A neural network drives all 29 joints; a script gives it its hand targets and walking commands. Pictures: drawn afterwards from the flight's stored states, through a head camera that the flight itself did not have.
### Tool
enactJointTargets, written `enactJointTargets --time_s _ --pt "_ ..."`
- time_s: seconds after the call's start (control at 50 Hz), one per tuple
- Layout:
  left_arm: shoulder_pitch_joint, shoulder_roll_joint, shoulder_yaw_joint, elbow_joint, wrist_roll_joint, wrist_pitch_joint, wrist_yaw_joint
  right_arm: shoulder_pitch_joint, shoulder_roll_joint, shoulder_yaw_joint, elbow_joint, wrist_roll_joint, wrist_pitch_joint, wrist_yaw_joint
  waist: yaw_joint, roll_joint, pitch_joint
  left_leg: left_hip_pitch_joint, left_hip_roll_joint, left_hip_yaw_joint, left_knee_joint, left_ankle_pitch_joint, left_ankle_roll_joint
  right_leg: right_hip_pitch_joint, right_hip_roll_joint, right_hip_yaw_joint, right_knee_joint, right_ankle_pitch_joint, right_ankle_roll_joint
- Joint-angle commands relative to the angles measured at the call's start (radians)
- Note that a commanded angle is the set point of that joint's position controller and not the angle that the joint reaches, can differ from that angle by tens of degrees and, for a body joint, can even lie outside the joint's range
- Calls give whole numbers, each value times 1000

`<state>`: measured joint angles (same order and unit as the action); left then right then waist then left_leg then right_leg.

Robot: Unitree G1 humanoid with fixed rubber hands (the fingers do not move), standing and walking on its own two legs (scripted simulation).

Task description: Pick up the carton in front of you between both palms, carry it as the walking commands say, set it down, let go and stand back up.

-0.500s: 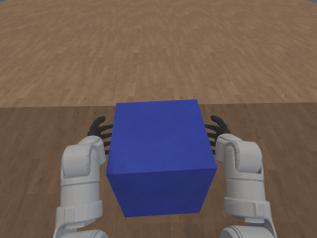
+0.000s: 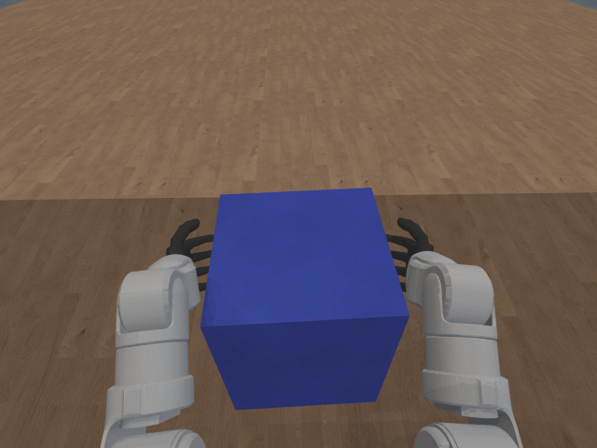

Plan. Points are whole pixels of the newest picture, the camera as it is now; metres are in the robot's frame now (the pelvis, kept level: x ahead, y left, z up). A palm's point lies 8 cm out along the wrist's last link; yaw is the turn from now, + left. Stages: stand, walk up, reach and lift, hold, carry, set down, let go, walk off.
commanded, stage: carry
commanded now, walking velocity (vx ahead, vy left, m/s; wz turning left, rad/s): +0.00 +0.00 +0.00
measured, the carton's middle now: (301, 302) +0.34 +0.00 +0.05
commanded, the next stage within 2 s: none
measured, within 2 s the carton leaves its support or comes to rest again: neither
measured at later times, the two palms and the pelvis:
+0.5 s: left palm (178, 265) +0.33 +0.15 +0.14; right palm (419, 259) +0.33 -0.15 +0.14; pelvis +0.01 +0.00 +0.00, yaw +0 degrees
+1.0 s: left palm (207, 151) +0.55 +0.14 +0.17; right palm (385, 143) +0.57 -0.15 +0.17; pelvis +0.21 -0.03 +0.01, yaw +2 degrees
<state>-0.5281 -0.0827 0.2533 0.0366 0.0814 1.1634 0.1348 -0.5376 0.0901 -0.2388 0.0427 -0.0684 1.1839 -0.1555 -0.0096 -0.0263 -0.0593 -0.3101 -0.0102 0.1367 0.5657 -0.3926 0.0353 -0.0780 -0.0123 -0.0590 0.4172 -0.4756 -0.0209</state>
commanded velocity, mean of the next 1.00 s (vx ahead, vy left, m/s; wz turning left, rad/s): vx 0.34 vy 0.00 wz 0.00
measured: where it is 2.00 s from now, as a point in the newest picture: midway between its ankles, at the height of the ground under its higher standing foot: (298, 303)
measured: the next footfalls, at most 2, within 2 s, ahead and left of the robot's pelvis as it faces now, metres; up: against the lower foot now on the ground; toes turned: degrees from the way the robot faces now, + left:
right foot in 0.94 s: +0.33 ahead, -0.10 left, +0.05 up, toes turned -8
left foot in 1.36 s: +0.62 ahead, +0.09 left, +0.10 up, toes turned +9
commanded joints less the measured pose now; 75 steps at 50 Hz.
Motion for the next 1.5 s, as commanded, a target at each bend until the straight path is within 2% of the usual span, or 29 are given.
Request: enactJointTargets --time_s 0.0,0.32,0.38,0.42,0.46,0.52,0.54,0.58,0.6,0.62,0.68,0.82,0.88,0.9,0.92,0.94,0.96,1.0,1.02,1.06,1.16,1.26,1.3,1.34,1.36,1.38,1.4,1.44,1.48 --pt "-632 -866 -597 -57 -279 0 -90 -645 862 589 -74 276 -22 107 5 7 -307 189 128 -139 -56 251 56 -6 -113 62 -45 305 -30" --pt "-631 -869 -599 -57 -281 -1 -91 -644 862 589 -73 274 -22 109 6 5 -307 180 127 -136 -59 235 52 -15 -114 68 -47 303 -32" --pt "-664 -871 -616 -89 -297 -5 -89 -704 865 602 -115 292 -23 108 23 -32 -285 125 90 -115 -46 -143 49 -26 -143 140 -132 -92 -76" --pt "-713 -847 -619 -117 -309 -1 -81 -741 843 603 -133 299 -17 103 30 -99 -194 -15 54 -78 19 -223 32 -30 -196 246 -217 -309 -118" --pt "-736 -809 -613 -125 -311 10 -69 -748 809 595 -128 302 -6 93 36 -117 -144 -84 27 -21 62 -136 20 -16 -253 300 -252 -337 -146" --pt "-728 -760 -597 -107 -314 36 -49 -724 751 555 -100 300 19 76 26 -70 -187 23 26 -24 -5 -103 35 -7 -231 229 -177 -192 -133" --pt "-734 -754 -592 -111 -318 43 -43 -720 740 542 -94 299 26 71 7 -36 -212 144 34 -56 -39 -104 53 -73 -190 159 -111 -108 -108" --pt "-778 -757 -582 -123 -326 63 -37 -688 715 510 -66 285 39 59 -58 206 -263 433 232 -432 -228 -175 171 -342 -52 -37 230 30 -25" --pt "-785 -750 -571 -111 -325 73 -35 -677 712 499 -57 275 45 53 -83 275 -257 538 332 -632 -309 -137 245 -525 -3 -57 352 -102 -12" --pt "-786 -746 -556 -95 -318 78 -34 -697 712 502 -71 279 51 51 -102 256 -220 582 386 -728 -335 -14 293 -682 12 -5 489 -256 -20" --pt "-764 -782 -516 -75 -291 84 -37 -860 796 584 -174 369 53 72 -87 56 -296 576 352 -551 -294 1 236 -745 -47 36 677 -195 -29" --pt "-735 -774 -493 -41 -228 103 -46 -914 847 620 -177 418 61 103 -48 145 -269 378 255 -238 -340 204 163 -570 -30 -89 462 46 -8" --pt "-731 -783 -503 -24 -236 104 -53 -887 847 599 -142 395 70 110 56 178 -310 222 229 -102 -142 606 100 -219 84 -204 333 57 -40" --pt "-745 -791 -510 -20 -246 100 -57 -870 844 589 -131 387 74 111 108 128 -365 151 202 -21 39 693 63 -16 124 -250 215 102 -56" --pt "-727 -794 -513 -9 -263 98 -59 -867 828 571 -123 371 77 109 146 20 -443 2 150 28 272 568 18 242 67 -136 140 47 -68" --pt "-749 -797 -534 -27 -281 93 -59 -847 832 553 -127 348 82 107 113 -249 -490 -288 35 -8 578 151 -29 376 -273 516 -75 -321 -191" --pt "-768 -855 -563 -41 -299 88 -62 -865 808 534 -124 327 82 105 102 -240 -448 -412 -41 -138 781 -148 -16 319 -343 841 -224 -174 -276" --pt "-902 -939 -652 -154 -390 74 -82 -832 824 505 -119 283 68 99 73 19 -374 -485 50 -184 946 -81 26 225 -330 592 -75 128 -274" --pt "-960 -980 -691 -211 -435 62 -91 -820 843 501 -127 269 60 98 61 64 -373 -495 78 -179 917 -54 33 199 -304 480 -41 205 -232" --pt "-1016 -1007 -734 -264 -484 47 -103 -794 854 507 -131 241 50 93 44 6 -386 -473 90 -160 832 -9 33 173 -265 358 -57 180 -180" --pt "-921 -912 -723 -281 -485 53 -103 -770 777 558 -227 233 43 70 68 -33 -350 -623 101 -81 701 -24 18 269 -262 253 -104 294 -216" --pt "-798 -805 -649 -206 -417 92 -89 -757 719 577 -227 256 79 68 73 -83 -289 -452 54 28 307 67 28 204 -192 75 -140 495 -181" --pt "-772 -794 -626 -173 -387 104 -88 -773 728 581 -211 271 90 74 16 -128 -309 -227 -28 121 193 38 51 152 -183 -18 -50 846 -147" --pt "-752 -780 -595 -155 -352 114 -87 -764 751 584 -174 292 91 81 -107 -113 -444 155 -112 169 38 88 77 87 -167 -134 305 1113 -78" --pt "-763 -764 -577 -160 -329 116 -84 -762 769 585 -167 308 87 84 -148 -9 -546 456 12 -93 -24 -46 118 -148 -123 -99 546 810 -33" --pt "-744 -772 -551 -163 -310 119 -83 -798 782 601 -164 322 78 87 -115 299 -606 621 318 -746 -184 -146 276 -453 43 -36 842 237 14" --pt "-785 -761 -545 -164 -297 115 -77 -810 830 626 -159 348 76 95 -104 267 -540 624 340 -888 -259 78 320 -614 106 73 1048 -9 0" --pt "-765 -790 -521 -149 -264 102 -69 -909 914 687 -220 430 64 120 -99 46 -459 538 327 -654 -103 376 276 -748 19 101 1129 20 -43" --pt "-736 -804 -512 -133 -233 85 -66 -982 969 723 -267 492 44 135 -67 27 -453 468 294 -507 -136 295 199 -735 -20 96 1016 50 -58"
